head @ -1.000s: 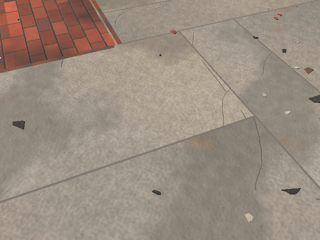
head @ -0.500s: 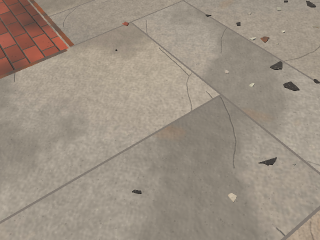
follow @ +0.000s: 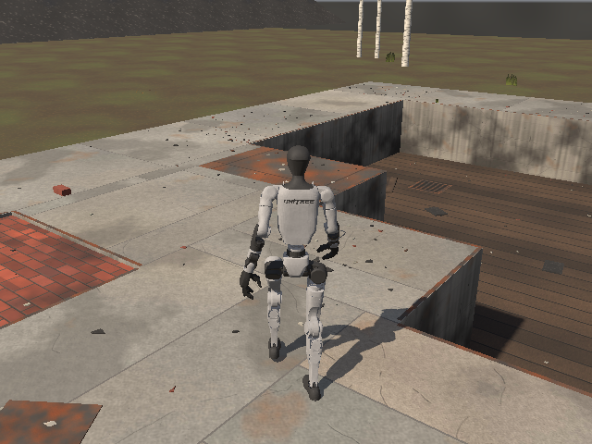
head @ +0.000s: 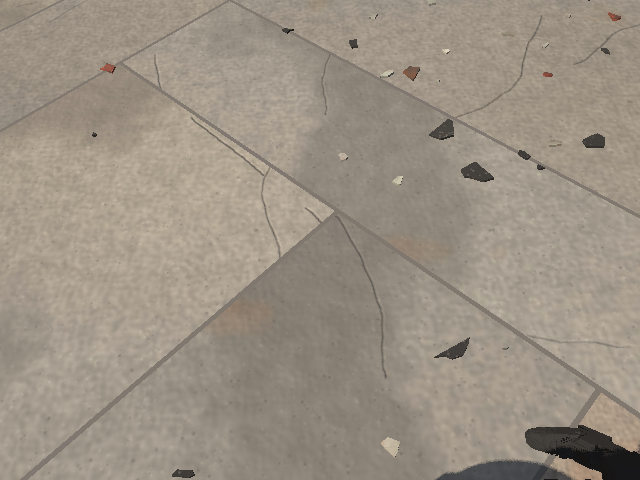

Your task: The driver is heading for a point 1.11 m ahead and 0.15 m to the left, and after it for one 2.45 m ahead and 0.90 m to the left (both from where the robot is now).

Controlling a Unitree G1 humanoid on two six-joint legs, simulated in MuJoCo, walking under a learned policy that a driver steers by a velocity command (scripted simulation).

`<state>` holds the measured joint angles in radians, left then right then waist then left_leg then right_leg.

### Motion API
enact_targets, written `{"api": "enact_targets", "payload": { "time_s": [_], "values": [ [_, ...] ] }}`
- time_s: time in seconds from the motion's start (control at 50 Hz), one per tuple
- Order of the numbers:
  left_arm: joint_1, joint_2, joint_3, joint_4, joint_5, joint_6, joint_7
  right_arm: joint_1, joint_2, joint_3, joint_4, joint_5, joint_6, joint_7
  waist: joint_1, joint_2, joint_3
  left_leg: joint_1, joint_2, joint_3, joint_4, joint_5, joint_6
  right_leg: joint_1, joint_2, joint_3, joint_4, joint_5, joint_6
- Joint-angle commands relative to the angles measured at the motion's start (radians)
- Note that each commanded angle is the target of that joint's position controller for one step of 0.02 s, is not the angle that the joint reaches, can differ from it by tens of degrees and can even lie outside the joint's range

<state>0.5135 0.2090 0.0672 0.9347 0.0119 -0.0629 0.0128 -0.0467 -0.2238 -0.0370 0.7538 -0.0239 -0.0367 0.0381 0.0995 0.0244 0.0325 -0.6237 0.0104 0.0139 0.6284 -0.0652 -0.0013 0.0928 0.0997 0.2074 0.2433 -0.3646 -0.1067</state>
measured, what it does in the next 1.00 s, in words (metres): walks ahead: left foot, then right foot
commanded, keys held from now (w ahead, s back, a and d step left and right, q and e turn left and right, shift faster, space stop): w+e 0.12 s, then w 0.38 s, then w+q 0.50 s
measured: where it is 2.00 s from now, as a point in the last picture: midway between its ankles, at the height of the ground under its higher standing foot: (360, 237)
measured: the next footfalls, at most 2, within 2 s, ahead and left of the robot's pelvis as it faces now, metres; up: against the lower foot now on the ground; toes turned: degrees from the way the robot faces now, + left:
left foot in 0.06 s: +0.22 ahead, +0.11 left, +0.00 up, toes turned -3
right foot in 0.56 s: +0.43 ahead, -0.15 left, +0.00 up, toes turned -13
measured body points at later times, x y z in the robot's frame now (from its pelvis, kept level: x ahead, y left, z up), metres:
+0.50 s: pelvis +0.27 -0.01 +0.01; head +0.30 -0.02 +0.45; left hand +0.52 +0.16 -0.09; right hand +0.18 -0.25 -0.13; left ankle +0.18 +0.11 -0.73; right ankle +0.38 -0.14 -0.71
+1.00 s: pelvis +0.53 -0.07 +0.00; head +0.56 -0.06 +0.45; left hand +0.49 +0.19 -0.14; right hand +0.71 -0.29 -0.12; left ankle +0.68 +0.04 -0.70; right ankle +0.39 -0.14 -0.73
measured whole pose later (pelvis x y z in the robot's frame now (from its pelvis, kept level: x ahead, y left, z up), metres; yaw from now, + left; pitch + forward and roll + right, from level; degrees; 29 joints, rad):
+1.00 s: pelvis +0.53 -0.07 +0.00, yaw +3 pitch +1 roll -1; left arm 0.41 0.21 0.04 0.95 0.02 -0.10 0.02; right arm 0.09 -0.23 -0.05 0.78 -0.04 -0.01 0.07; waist 0.05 0.03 0.05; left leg -0.61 0.05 0.11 0.68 -0.06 0.09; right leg 0.10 0.02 -0.29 0.24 -0.36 -0.02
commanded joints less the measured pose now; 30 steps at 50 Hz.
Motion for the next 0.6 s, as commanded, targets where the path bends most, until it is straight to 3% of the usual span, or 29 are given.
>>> {"api": "enact_targets", "payload": {
  "time_s": [0.02,0.04,0.06,0.08,0.1,0.12,0.14,0.16,0.18,0.24,0.28,0.38,0.46,0.5,0.52,0.54,0.56,0.58,0.6],
  "values": [
    [-0.054,0.191,0.041,-0.066,0.002,-0.014,0.005,0.039,-0.12,-0.031,-0.067,0.008,-0.027,-0.018,-0.103,-0.132,-0.011,0.272,-0.063,0.02,-0.082,-0.051,0.042,-0.129,-0.225,0.122,0.138,0.878,-0.044],
    [-0.068,0.202,0.044,-0.07,0.002,-0.017,-0.003,0.181,-0.149,-0.045,-0.028,0.011,-0.034,-0.032,-0.163,-0.103,-0.092,0.449,-0.077,0.03,-0.125,-0.052,0.06,-0.147,-0.183,0.095,0.306,0.949,-0.021],
    [-0.083,0.183,0.042,-0.084,-0.004,-0.023,-0.012,0.331,-0.186,-0.059,-0.004,-0.004,-0.045,-0.049,-0.229,-0.07,-0.19,0.683,0.02,-0.054,-0.14,-0.092,0.087,-0.272,-0.126,0.076,0.53,0.79,-0.005],
    [-0.035,0.071,0.016,-0.123,-0.027,-0.026,-0.016,0.446,-0.271,-0.074,-0.013,-0.039,-0.046,-0.065,-0.227,0.109,-0.352,0.928,0.316,-0.4,-0.176,-0.322,0.145,-0.48,-0.031,-0.007,0.847,0.261,0.014],
    [0.03,0.097,0.019,-0.145,-0.032,-0.018,-0.012,0.38,-0.288,-0.079,-0.018,-0.035,-0.035,-0.056,-0.147,0.282,-0.392,0.922,0.449,-0.83,-0.351,-0.389,0.232,-0.658,0.033,-0.068,1.037,-0.166,0.015],
    [-0.007,0.14,0.024,-0.122,-0.002,-0.001,-0.007,0.29,-0.198,-0.064,-0.037,-0.022,-0.028,-0.051,-0.113,0.126,-0.226,0.761,0.42,-0.742,-0.37,-0.506,0.232,-0.716,-0.054,-0.075,1.101,-0.078,0.01],
    [-0.078,0.132,0.02,-0.12,0.013,0.003,-0.019,0.24,-0.116,-0.043,-0.04,-0.013,-0.031,-0.047,-0.117,0.011,-0.107,0.615,0.359,-0.569,-0.386,-0.458,0.221,-0.705,-0.091,-0.093,1.059,0.006,0.013],
    [-0.105,0.106,0.016,-0.124,0.016,0.006,-0.029,0.236,-0.089,-0.034,-0.026,-0.015,-0.036,-0.044,-0.104,-0.006,-0.051,0.521,0.306,-0.439,-0.412,-0.338,0.2,-0.677,-0.115,-0.098,1.005,0.036,0.015],
    [-0.119,0.096,0.015,-0.132,0.028,0.013,-0.037,0.258,-0.083,-0.03,-0.004,-0.014,-0.045,-0.044,-0.092,0.032,-0.028,0.467,0.271,-0.352,-0.427,-0.239,0.192,-0.654,-0.132,-0.098,0.968,0.041,0.02],
    [-0.13,0.078,0.009,-0.139,0.033,0.033,-0.052,0.32,-0.089,-0.029,0.038,-0.001,-0.079,-0.028,-0.073,0.055,-0.029,0.434,0.245,-0.22,-0.453,-0.004,0.202,-0.642,-0.13,-0.105,0.911,0.06,0.026],
    [-0.201,0.077,0.004,-0.163,0.034,0.036,-0.06,0.345,-0.104,-0.032,0.055,0.003,-0.09,-0.022,-0.075,0.052,-0.011,0.453,0.245,-0.164,-0.487,0.023,0.212,-0.704,-0.139,-0.106,0.841,0.116,0.037],
    [-0.419,0.048,-0.028,-0.229,0.029,0.023,-0.081,0.393,-0.117,-0.033,0.086,0.012,-0.082,-0.017,-0.109,0.053,0.02,0.441,0.179,-0.006,-0.507,0.105,0.181,-0.649,-0.161,-0.224,0.505,0.295,0.065],
    [-0.514,0.071,-0.03,-0.261,0.025,0.017,-0.073,0.477,-0.159,-0.042,0.121,0.012,-0.07,-0.02,-0.141,0.059,0.027,0.541,0.222,-0.014,-0.464,0.191,0.169,-0.596,-0.144,-0.275,0.368,0.258,0.05],
    [-0.5,0.084,-0.025,-0.259,0.031,0.012,-0.064,0.492,-0.172,-0.044,0.136,0.01,-0.056,-0.025,-0.13,0.068,0.017,0.603,0.237,-0.01,-0.389,0.319,0.159,-0.546,-0.116,-0.293,0.315,0.187,0.026],
    [-0.436,0.089,-0.019,-0.239,0.037,0.005,-0.058,0.498,-0.171,-0.042,0.144,0.013,-0.049,-0.027,-0.097,0.06,-0.014,0.604,0.222,0.0,-0.286,0.443,0.147,-0.44,-0.088,-0.3,0.26,0.182,0.012],
    [-0.289,0.111,-0.006,-0.187,0.048,-0.008,-0.048,0.505,-0.157,-0.035,0.15,0.016,-0.043,-0.028,-0.035,0.021,-0.093,0.555,0.176,0.033,-0.106,0.476,0.128,-0.242,-0.071,-0.295,0.204,0.204,-0.009],
    [-0.109,0.182,0.015,-0.152,0.07,-0.019,-0.033,0.482,-0.123,-0.022,0.117,0.022,-0.043,-0.027,0.041,-0.059,-0.219,0.381,0.13,0.06,0.151,0.226,0.104,0.013,-0.252,-0.104,0.179,0.108,-0.054],
    [-0.044,0.296,0.042,-0.144,0.071,-0.016,-0.019,0.561,-0.001,0.007,0.071,0.049,-0.044,-0.022,0.014,-0.303,-0.337,0.021,-0.029,0.105,0.494,-0.422,0.061,0.284,-0.559,0.342,0.085,0.058,-0.165],
    [-0.062,0.257,0.04,-0.144,0.034,-0.006,-0.014,0.504,-0.126,-0.027,0.093,0.025,-0.032,-0.037,0.028,-0.154,-0.297,-0.049,-0.011,-0.028,0.604,-0.443,0.077,0.185,-0.544,0.38,0.045,0.049,-0.161]
  ]
}}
